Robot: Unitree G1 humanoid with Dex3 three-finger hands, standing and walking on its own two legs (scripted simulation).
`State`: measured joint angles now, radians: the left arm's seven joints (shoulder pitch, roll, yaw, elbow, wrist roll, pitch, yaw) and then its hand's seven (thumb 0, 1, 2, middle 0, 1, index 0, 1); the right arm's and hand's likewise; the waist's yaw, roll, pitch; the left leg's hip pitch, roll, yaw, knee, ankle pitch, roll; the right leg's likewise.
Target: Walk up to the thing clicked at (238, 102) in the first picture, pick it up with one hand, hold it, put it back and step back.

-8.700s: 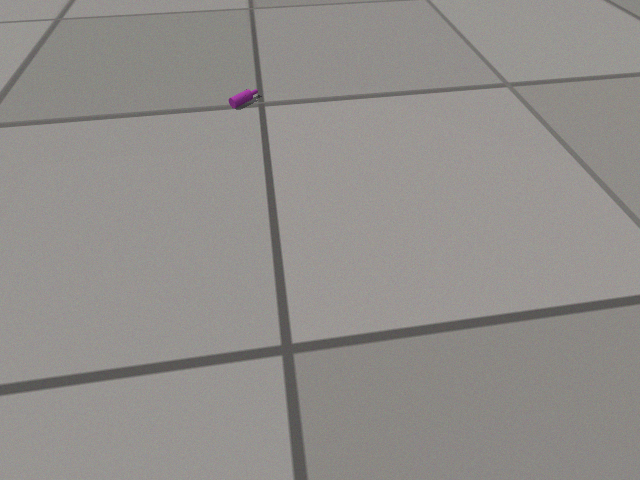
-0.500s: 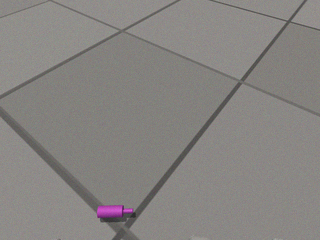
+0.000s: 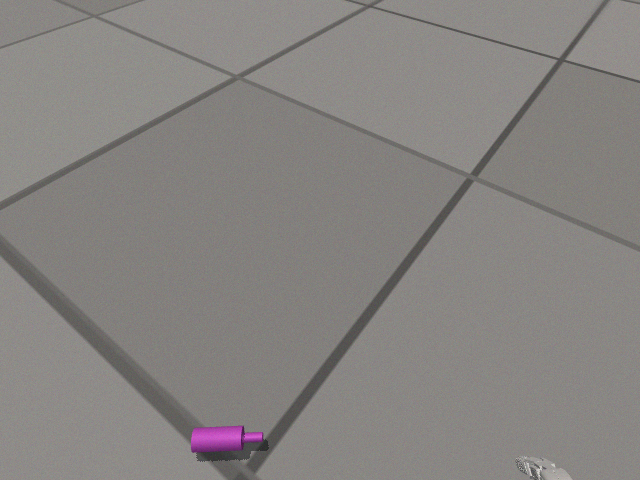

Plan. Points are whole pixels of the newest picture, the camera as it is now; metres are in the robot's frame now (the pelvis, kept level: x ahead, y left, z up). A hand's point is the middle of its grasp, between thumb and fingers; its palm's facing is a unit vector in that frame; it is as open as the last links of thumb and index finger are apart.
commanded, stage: walk up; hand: left
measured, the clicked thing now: (228, 438) +0.35 +0.25 -0.75
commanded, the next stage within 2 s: stand in 0.66 s
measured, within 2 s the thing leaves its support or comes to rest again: neither
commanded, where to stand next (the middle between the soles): +0.03 +0.01 m, yaw +0 degrees
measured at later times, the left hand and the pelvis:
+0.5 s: hand out of the picture +0.08 +0.24 -0.16, palm faces -0.03 -0.94 -0.33, open 7.4 cm; pelvis +0.00 -0.01 +0.00, yaw -1 degrees
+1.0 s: hand out of the picture +0.10 +0.24 -0.15, palm faces -0.01 -0.94 -0.34, open 7.4 cm; pelvis +0.01 -0.01 +0.00, yaw +0 degrees
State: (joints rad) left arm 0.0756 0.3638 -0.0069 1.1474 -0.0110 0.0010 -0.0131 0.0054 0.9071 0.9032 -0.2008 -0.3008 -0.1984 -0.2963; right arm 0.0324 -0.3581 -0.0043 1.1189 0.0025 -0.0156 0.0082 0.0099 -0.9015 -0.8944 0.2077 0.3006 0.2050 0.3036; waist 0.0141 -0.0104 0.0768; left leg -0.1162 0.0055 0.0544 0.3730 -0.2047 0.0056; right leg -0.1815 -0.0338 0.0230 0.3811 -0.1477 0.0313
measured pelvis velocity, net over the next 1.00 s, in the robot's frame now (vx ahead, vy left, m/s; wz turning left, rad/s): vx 0.01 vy -0.01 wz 0.00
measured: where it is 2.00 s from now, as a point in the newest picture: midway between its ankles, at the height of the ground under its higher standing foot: outside the picture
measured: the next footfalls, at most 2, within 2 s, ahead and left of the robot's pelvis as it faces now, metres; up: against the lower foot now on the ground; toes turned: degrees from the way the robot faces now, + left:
none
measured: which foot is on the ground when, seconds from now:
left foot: down 0.00-1.00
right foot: down 0.00-1.00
